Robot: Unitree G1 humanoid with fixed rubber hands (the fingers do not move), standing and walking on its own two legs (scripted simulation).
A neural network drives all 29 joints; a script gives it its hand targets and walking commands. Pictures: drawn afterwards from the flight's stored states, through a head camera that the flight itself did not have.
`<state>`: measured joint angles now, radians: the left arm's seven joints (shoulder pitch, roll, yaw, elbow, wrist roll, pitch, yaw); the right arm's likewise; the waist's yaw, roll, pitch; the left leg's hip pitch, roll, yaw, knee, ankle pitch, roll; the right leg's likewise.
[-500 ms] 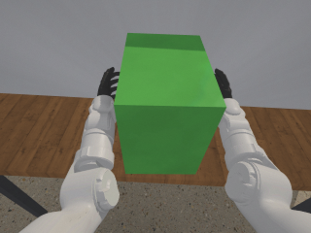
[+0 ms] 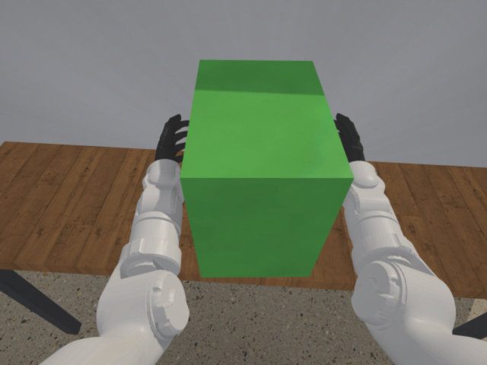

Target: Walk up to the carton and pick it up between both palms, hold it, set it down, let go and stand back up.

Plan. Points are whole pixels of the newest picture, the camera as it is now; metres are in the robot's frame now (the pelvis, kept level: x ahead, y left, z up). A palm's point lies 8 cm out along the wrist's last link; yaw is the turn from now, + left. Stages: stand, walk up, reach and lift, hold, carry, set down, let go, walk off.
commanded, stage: set down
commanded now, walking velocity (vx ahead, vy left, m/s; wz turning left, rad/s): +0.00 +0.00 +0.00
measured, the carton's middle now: (255, 171) +0.45 +0.04 +0.06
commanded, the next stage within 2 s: none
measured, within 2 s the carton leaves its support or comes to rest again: neither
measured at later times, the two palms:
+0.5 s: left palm (169, 163) +0.40 +0.19 +0.11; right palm (351, 166) +0.42 -0.12 +0.12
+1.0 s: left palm (168, 164) +0.40 +0.19 +0.11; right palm (351, 166) +0.42 -0.12 +0.12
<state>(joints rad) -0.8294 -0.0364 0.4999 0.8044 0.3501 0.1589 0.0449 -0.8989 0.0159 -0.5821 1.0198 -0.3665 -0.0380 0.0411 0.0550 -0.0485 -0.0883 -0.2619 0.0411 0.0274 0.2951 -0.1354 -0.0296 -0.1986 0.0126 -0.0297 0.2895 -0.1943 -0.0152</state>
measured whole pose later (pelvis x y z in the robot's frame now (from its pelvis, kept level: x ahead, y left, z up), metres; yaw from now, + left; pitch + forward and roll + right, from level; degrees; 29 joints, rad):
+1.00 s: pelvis +0.00 +0.00 +0.00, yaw -1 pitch +5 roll +0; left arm -0.80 -0.09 0.58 0.72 0.43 0.16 -0.02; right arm -0.86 0.06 -0.65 0.93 -0.43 -0.05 0.09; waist 0.06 -0.05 -0.06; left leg -0.24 0.05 0.07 0.29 -0.14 -0.02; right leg -0.19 0.00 -0.03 0.29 -0.19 -0.01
